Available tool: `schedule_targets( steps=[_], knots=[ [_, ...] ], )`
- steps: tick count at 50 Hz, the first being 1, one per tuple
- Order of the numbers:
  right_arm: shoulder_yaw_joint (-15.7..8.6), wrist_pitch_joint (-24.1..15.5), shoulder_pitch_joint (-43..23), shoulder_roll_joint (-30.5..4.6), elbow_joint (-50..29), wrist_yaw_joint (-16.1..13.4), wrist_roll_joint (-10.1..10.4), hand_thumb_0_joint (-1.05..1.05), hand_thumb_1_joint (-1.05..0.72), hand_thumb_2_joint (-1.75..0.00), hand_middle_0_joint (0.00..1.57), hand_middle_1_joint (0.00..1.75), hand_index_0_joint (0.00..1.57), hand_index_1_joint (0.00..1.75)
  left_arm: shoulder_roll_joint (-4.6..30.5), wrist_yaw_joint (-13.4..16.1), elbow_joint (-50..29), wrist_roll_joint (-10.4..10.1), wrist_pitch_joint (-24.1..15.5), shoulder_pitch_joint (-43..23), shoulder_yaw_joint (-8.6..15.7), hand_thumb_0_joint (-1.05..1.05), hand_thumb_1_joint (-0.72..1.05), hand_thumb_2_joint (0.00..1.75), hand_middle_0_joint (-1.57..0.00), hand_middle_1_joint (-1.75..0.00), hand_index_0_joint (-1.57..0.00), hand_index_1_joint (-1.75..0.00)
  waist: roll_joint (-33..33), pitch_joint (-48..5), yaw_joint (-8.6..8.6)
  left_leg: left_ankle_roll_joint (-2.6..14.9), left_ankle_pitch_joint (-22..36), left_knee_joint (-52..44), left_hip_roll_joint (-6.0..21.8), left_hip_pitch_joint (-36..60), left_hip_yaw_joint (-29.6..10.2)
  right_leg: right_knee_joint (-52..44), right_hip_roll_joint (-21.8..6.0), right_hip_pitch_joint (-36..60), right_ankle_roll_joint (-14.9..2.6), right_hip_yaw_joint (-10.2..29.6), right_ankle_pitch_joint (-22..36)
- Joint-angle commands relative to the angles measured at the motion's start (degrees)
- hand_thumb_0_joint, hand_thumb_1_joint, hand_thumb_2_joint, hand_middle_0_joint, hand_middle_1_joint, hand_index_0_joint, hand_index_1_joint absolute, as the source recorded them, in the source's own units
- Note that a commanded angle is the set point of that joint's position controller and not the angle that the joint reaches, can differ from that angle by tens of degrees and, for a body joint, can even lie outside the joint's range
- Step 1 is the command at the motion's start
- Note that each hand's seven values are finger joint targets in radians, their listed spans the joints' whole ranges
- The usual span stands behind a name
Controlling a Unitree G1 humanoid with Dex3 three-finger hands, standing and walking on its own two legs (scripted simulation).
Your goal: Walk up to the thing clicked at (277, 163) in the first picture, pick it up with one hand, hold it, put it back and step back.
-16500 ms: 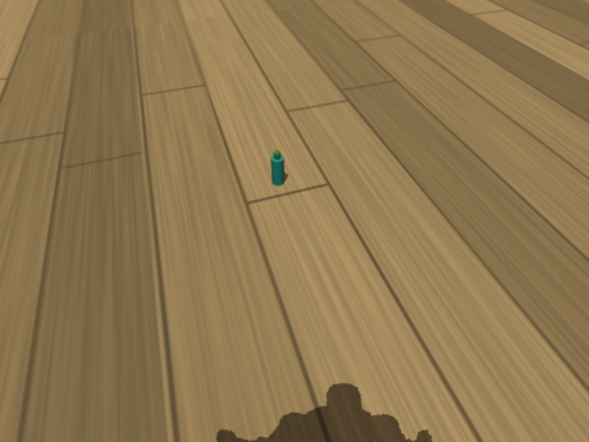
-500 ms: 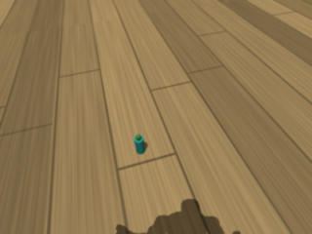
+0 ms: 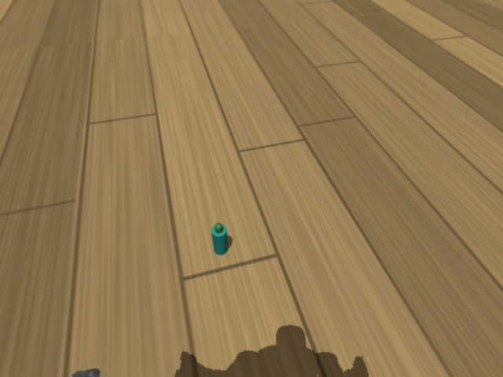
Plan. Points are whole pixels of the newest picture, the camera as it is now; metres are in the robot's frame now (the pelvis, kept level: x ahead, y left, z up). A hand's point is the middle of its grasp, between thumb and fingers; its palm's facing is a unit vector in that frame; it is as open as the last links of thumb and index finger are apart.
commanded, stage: walk up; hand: left
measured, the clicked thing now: (219, 237) +0.77 +0.17 -0.67
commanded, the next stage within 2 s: stand in 0.18 s
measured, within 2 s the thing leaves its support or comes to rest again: neither
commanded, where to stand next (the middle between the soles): +0.41 -0.01 m, yaw -5 degrees
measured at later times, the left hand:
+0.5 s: hand out of the picture +0.06 +0.24 -0.15, palm faces +0.00 -0.94 -0.33, open 7.3 cm
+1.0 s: hand out of the picture +0.04 +0.24 -0.15, palm faces -0.03 -0.94 -0.34, open 7.3 cm
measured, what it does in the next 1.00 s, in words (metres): stands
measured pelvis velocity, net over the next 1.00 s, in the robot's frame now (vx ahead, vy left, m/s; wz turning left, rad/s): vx -0.03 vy -0.02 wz -0.01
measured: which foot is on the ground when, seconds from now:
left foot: down 0.00-1.00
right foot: down 0.00-1.00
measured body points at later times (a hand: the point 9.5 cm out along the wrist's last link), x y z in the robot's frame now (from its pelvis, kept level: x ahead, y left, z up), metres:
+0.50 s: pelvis -0.01 -0.01 +0.01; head +0.00 -0.01 +0.46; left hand +0.06 +0.29 -0.13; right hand +0.09 -0.30 -0.12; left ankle +0.00 +0.12 -0.74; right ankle -0.03 -0.14 -0.74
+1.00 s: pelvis -0.03 -0.02 +0.01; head -0.02 -0.02 +0.46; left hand +0.04 +0.29 -0.12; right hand +0.03 -0.32 -0.13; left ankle +0.00 +0.12 -0.74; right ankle -0.03 -0.14 -0.74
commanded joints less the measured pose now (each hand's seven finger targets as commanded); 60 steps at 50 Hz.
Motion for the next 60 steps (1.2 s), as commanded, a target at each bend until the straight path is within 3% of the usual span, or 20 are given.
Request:
schedule_targets(
  steps=[1,8,9,11,14,18,22,26,31,36,40,46,49,53,58,59,60],
  knots=[
    [-2.8,-0.9,-3.0,-12.4,-3.3,-1.2,0.3,0.00,-0.90,-0.90,0.20,0.30,0.20,0.30,11.3,1.0,-2.6,0.1,-1.4,-2.2,2.0,0.00,0.90,0.90,-0.20,-0.30,-0.20,-0.30,4.0,-7.4,0.03,3.06,20.3,-5.0,6.9,1.3,-4.7,-1.8,-4.0,4.4,-3.26,2.1,14.4],
    [-2.6,-0.6,-4.4,-11.7,-2.8,-0.9,0.2,0.00,-0.90,-0.90,0.20,0.30,0.20,0.30,12.2,1.0,-1.8,0.4,-1.5,-3.2,2.3,0.00,0.90,0.90,-0.20,-0.30,-0.20,-0.30,1.2,-5.8,-0.32,2.40,16.2,-4.6,5.3,0.5,-3.4,-4.2,-5.2,4.3,-3.56,3.4,14.4],
    [-1.8,-0.9,-4.4,-12.2,-2.7,-1.1,0.5,0.00,-0.90,-0.90,0.20,0.30,0.20,0.30,10.4,0.9,-0.9,0.0,-1.1,-3.1,1.2,0.00,0.90,0.90,-0.20,-0.30,-0.20,-0.30,1.4,-4.9,-0.73,2.05,24.2,-6.9,7.3,3.5,-5.1,-4.9,-5.4,2.6,-2.93,4.3,20.1],
    [-2.1,-1.0,-4.5,-13.0,-2.2,-1.2,0.7,0.00,-0.90,-0.90,0.20,0.30,0.20,0.30,10.6,1.1,-0.7,-0.3,-0.9,-2.4,1.0,0.00,0.90,0.90,-0.20,-0.30,-0.20,-0.30,2.0,-6.5,-0.58,1.74,28.3,-6.1,7.4,6.6,-4.6,-6.2,-5.3,3.3,-2.46,3.7,22.2],
    [-1.8,-0.9,-4.8,-12.6,-1.9,-1.2,0.8,0.00,-0.90,-0.90,0.20,0.30,0.20,0.30,10.9,1.0,-0.2,-0.1,-1.0,-2.3,1.0,0.00,0.90,0.90,-0.20,-0.30,-0.20,-0.30,1.6,-7.7,-0.71,1.48,26.2,-6.9,7.3,7.5,-4.0,-7.4,-5.5,5.1,-2.26,3.7,22.5],
    [-1.2,-0.8,-5.1,-12.5,-1.3,-1.1,0.8,0.00,-0.90,-0.90,0.20,0.30,0.20,0.30,10.8,0.7,0.7,0.1,-0.9,-2.4,0.7,0.00,0.90,0.90,-0.20,-0.30,-0.20,-0.30,1.8,-6.2,-0.76,1.12,20.0,-9.7,7.2,5.5,-4.1,-9.0,-5.3,5.3,-2.05,3.9,17.3],
    [-0.9,-0.9,-5.3,-12.6,-0.9,-1.1,0.8,0.00,-0.90,-0.90,0.20,0.30,0.20,0.30,11.2,0.6,1.3,0.2,-0.9,-1.9,0.8,0.00,0.90,0.90,-0.20,-0.30,-0.20,-0.30,2.2,-6.9,-0.38,1.10,19.8,-10.2,7.4,6.2,-3.9,-9.3,-5.7,5.5,-2.35,4.1,16.8],
    [-0.6,-0.8,-4.6,-12.7,-0.1,-1.0,0.7,0.00,-0.90,-0.90,0.20,0.30,0.20,0.30,11.0,0.4,1.7,0.2,-0.7,-2.3,0.5,0.00,0.90,0.90,-0.20,-0.30,-0.20,-0.30,1.7,-3.7,-0.81,0.88,11.1,-12.1,7.1,3.8,-4.3,-11.2,-5.3,3.1,-2.26,4.7,9.1],
    [-0.6,-0.9,-3.7,-12.9,0.6,-0.8,0.5,0.00,-0.90,-0.90,0.20,0.30,0.20,0.30,11.2,0.1,2.0,0.3,-0.6,-1.7,0.6,0.00,0.90,0.90,-0.20,-0.30,-0.20,-0.30,1.9,-2.6,-0.67,0.63,6.6,-13.3,6.8,3.0,-4.6,-11.9,-5.2,1.2,-2.53,5.1,5.5],
    [-0.6,-0.9,-2.8,-13.1,1.1,-0.7,0.6,0.00,-0.90,-0.90,0.20,0.30,0.20,0.30,11.3,0.1,1.8,0.3,-0.9,-1.4,0.5,0.00,0.90,0.90,-0.20,-0.30,-0.20,-0.30,1.1,-3.4,-0.90,0.91,8.4,-12.6,7.1,3.2,-4.7,-12.1,-5.6,1.3,-2.63,5.7,6.6],
    [-0.4,-0.7,-1.7,-13.2,1.4,-0.7,0.5,0.00,-0.90,-0.90,0.20,0.30,0.20,0.30,11.6,0.1,1.7,0.3,-0.8,-1.2,0.6,0.00,0.90,0.90,-0.20,-0.30,-0.20,-0.30,1.6,-2.4,-1.19,0.90,5.6,-12.9,6.9,2.2,-4.6,-12.2,-5.4,0.3,-2.74,5.9,5.0],
    [-0.1,-1.0,-1.3,-13.3,1.6,-0.8,0.6,0.00,-0.90,-0.90,0.20,0.30,0.20,0.30,11.6,-0.1,1.6,0.0,-0.8,-0.4,0.3,0.00,0.90,0.90,-0.20,-0.30,-0.20,-0.30,1.2,-3.2,-0.85,0.76,9.1,-12.5,7.2,3.0,-4.6,-11.4,-5.3,0.5,-2.83,5.9,6.9],
    [0.0,-0.8,-0.7,-13.1,1.7,-0.8,0.6,0.00,-0.90,-0.90,0.20,0.30,0.20,0.30,11.8,0.0,1.7,0.1,-0.7,0.1,0.3,0.00,0.90,0.90,-0.20,-0.30,-0.20,-0.30,1.1,-2.5,-1.02,0.79,6.6,-12.4,7.0,2.5,-4.4,-11.9,-5.2,-0.3,-2.84,6.2,5.0],
    [0.1,-0.7,-0.8,-13.1,1.6,-0.7,0.6,0.00,-0.90,-0.90,0.20,0.30,0.20,0.30,12.0,0.1,1.4,0.1,-0.7,-0.3,0.2,0.00,0.90,0.90,-0.20,-0.30,-0.20,-0.30,0.7,-2.8,-1.09,0.81,7.5,-12.3,7.0,2.3,-4.4,-11.7,-5.3,0.0,-2.82,6.2,5.6],
    [0.2,-0.9,-0.7,-13.4,1.6,-0.9,0.6,0.00,-0.90,-0.90,0.20,0.30,0.20,0.30,11.7,0.1,1.2,0.1,-0.8,0.0,0.2,0.00,0.90,0.90,-0.20,-0.30,-0.20,-0.30,1.7,-4.3,-0.89,0.96,11.0,-11.5,7.5,3.2,-4.1,-10.9,-5.5,1.5,-2.65,6.1,9.9],
    [-2.8,-1.5,2.5,-16.8,-1.1,0.3,-0.2,0.00,-0.90,-0.90,0.20,0.30,0.20,0.30,15.1,-1.0,-1.0,0.8,-1.4,4.9,3.2,0.00,0.90,0.90,-0.20,-0.30,-0.20,-0.30,0.1,-10.5,-0.32,4.41,-14.0,-6.5,4.4,3.0,-2.5,-8.3,-2.7,4.9,-5.50,6.2,-14.0],
    [-3.2,-1.4,2.1,-17.1,-1.6,0.8,-0.9,0.00,-0.90,-0.90,0.20,0.30,0.20,0.30,15.8,-1.3,-0.3,1.4,-1.4,7.5,3.8,0.00,0.90,0.90,-0.20,-0.30,-0.20,-0.30,-0.3,-6.7,1.16,4.55,-22.7,-4.0,3.9,-5.5,-2.5,-9.3,-4.7,5.5,-7.09,10.2,-24.6]
  ],
)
